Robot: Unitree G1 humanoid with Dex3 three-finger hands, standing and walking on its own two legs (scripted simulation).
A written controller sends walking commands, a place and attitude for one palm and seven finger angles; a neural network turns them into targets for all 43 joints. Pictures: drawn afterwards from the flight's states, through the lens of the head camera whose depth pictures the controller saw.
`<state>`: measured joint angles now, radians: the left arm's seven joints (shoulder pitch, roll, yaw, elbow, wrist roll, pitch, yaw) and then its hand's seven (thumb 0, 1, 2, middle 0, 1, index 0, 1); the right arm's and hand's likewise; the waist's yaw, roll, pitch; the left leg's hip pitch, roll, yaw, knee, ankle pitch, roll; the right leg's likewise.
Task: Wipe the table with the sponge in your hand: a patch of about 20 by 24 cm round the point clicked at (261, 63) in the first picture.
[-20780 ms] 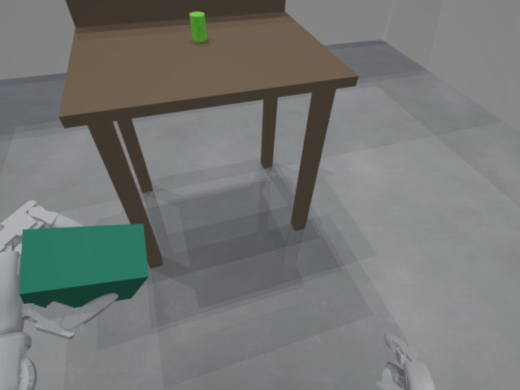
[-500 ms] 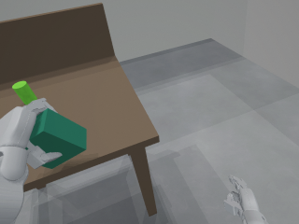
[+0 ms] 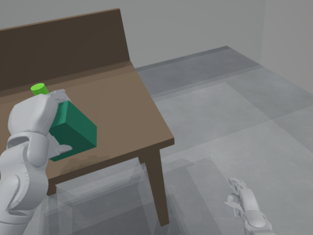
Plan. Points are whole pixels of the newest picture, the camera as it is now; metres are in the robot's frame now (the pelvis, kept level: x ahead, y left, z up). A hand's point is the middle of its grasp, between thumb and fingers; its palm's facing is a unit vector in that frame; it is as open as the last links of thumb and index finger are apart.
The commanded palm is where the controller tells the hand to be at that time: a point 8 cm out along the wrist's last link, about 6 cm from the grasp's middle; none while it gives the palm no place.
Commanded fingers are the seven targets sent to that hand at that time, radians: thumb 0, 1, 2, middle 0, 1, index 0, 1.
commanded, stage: turn the palm down, sponge in hand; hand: left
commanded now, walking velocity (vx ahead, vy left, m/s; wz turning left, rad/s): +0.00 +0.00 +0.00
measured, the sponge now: (66, 136) +0.26 +0.27 +0.17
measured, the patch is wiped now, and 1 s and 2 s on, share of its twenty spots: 0.00 0.00 0.00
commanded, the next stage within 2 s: move the sponge above the wiping area in 0.62 s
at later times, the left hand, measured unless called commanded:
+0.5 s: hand (58, 120) +0.26 +0.26 +0.22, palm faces +0.35 -0.09 -0.93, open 10.3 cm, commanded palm +0.20 +0.26 +0.28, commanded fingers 0.00 0.10 1.30 -1.20 -1.60 -1.20 -1.60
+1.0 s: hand (60, 117) +0.28 +0.28 +0.21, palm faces +0.32 -0.09 -0.94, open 10.3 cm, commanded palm +0.22 +0.27 +0.27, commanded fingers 0.00 0.10 1.30 -1.20 -1.60 -1.20 -1.60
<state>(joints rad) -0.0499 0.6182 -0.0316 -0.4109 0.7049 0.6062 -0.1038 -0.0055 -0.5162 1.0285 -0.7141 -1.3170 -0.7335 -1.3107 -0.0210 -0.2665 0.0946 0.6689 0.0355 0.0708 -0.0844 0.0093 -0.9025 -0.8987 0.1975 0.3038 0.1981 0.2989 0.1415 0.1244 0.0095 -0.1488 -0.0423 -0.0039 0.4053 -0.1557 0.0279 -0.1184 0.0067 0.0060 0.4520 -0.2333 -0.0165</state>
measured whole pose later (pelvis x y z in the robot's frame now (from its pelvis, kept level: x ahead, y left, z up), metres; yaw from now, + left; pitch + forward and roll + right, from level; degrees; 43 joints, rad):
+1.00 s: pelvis +0.02 -0.01 +0.00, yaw -1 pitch -5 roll +1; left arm -0.09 0.58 -0.03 -0.29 0.79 0.66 -0.06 0.00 -0.52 1.03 -0.71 -1.32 -0.73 -1.31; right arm -0.03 -0.27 0.08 0.68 0.05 0.09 -0.06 0.01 -0.90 -0.90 0.20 0.30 0.20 0.30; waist 0.14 0.13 0.00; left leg -0.12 -0.03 0.00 0.38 -0.18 0.01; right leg -0.09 0.02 0.01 0.43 -0.25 -0.03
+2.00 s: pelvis +0.02 -0.01 +0.00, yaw +1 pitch -4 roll +0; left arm -0.16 0.63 -0.03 0.01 0.86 0.53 -0.16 0.00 -0.51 1.03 -0.71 -1.32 -0.73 -1.31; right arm 0.02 -0.29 0.07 0.70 0.04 0.07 -0.08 0.01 -0.90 -0.90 0.20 0.30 0.20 0.30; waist 0.12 0.12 0.00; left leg -0.16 -0.04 -0.03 0.40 -0.18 0.02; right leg -0.11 0.01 -0.01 0.43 -0.25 -0.03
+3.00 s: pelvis +0.04 +0.00 +0.00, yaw +2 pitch -2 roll +0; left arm -0.16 0.65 0.03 0.06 0.86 0.41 -0.15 0.00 -0.51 1.03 -0.71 -1.32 -0.73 -1.32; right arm 0.05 -0.29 0.05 0.70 0.04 0.08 -0.07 0.01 -0.90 -0.90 0.20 0.30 0.20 0.30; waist 0.11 0.11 -0.01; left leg -0.16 -0.05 -0.04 0.39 -0.19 0.04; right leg -0.10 0.00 -0.02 0.39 -0.25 -0.01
